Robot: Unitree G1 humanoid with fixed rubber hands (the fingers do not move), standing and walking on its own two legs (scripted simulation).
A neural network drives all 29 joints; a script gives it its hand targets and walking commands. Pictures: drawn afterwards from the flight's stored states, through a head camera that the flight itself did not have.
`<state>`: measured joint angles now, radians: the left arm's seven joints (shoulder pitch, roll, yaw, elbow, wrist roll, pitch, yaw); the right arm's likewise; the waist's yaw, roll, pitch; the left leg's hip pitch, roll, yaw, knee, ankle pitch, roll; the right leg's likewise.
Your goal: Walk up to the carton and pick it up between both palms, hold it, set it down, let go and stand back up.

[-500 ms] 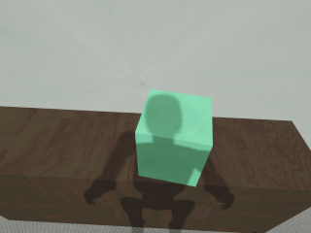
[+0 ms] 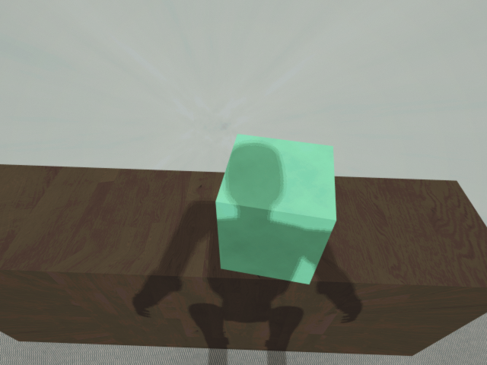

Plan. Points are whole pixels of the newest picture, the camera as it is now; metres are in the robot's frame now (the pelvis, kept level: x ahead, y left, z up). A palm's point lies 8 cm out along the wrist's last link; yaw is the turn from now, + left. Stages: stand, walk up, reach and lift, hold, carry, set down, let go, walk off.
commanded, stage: stand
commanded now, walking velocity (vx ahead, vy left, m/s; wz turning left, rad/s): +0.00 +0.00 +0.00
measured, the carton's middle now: (274, 210) +0.45 -0.06 -0.05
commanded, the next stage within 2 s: none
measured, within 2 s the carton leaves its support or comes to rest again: neither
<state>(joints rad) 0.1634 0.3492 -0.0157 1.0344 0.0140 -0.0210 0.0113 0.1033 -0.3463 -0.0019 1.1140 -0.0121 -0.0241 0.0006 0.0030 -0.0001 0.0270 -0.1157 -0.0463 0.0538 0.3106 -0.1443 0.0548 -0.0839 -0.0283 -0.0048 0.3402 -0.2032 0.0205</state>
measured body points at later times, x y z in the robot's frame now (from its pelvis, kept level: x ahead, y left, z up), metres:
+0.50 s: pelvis +0.01 +0.00 +0.00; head +0.00 +0.00 +0.45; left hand +0.09 +0.30 -0.12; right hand +0.09 -0.31 -0.13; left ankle +0.02 +0.08 -0.75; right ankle -0.01 -0.13 -0.75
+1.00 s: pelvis +0.03 +0.00 +0.00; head +0.03 +0.00 +0.45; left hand +0.11 +0.30 -0.13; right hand +0.13 -0.31 -0.12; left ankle +0.02 +0.08 -0.75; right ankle -0.01 -0.13 -0.75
